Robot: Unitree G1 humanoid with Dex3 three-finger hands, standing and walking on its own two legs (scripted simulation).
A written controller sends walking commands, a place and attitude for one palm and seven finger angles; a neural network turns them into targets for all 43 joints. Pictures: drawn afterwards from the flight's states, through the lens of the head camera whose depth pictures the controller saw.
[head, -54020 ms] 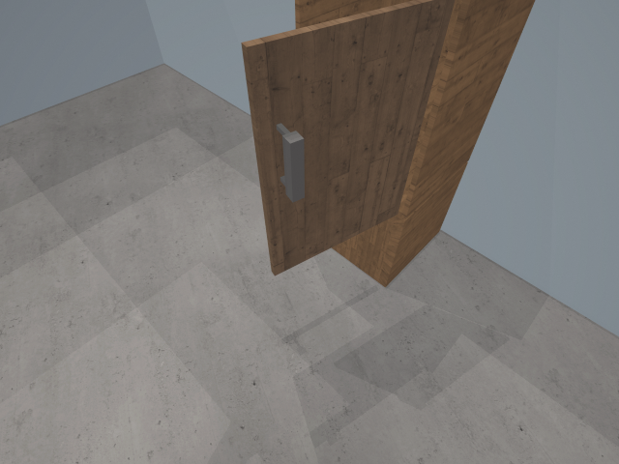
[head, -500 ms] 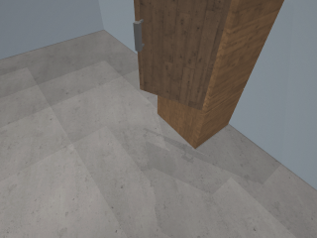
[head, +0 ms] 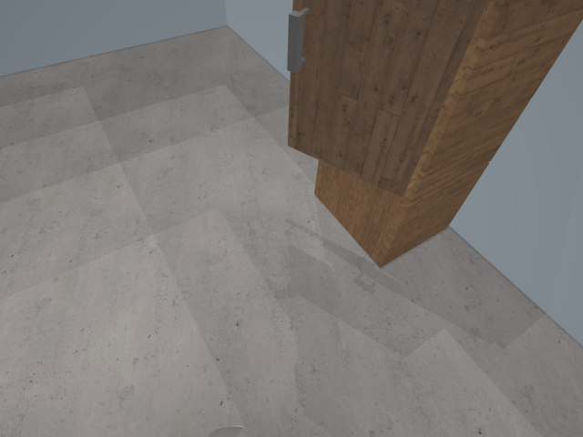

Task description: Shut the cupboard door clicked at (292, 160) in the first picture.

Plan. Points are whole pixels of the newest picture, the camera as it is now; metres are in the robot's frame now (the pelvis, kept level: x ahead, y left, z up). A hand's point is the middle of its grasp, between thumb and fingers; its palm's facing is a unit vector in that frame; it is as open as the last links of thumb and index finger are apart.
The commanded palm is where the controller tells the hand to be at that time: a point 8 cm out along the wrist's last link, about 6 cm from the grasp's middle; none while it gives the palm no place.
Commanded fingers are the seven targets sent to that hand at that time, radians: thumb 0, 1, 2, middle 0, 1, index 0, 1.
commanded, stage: walk to a spot facing it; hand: left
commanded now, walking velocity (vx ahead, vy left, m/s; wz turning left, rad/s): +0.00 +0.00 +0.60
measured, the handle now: (299, 40) +0.99 +0.01 +0.05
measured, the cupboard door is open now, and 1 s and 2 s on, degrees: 25 25 25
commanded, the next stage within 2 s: turn to face it in 1.80 s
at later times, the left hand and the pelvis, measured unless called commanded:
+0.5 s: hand out of the picture +0.09 +0.22 -0.14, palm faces +0.25 -0.92 -0.29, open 7.4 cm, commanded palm none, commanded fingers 0.00 0.90 0.90 -0.20 -0.30 -0.20 -0.30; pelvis +0.01 -0.03 +0.01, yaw +17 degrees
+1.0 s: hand out of the picture -0.10 +0.15 -0.18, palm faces +0.62 -0.74 -0.25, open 7.4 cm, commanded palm none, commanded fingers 0.00 0.90 0.90 -0.20 -0.30 -0.20 -0.30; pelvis +0.02 -0.02 -0.01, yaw +37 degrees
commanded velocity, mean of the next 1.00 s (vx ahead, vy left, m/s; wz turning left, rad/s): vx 0.07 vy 0.00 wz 0.60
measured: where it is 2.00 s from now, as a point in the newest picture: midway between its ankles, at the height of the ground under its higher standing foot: (231, 409)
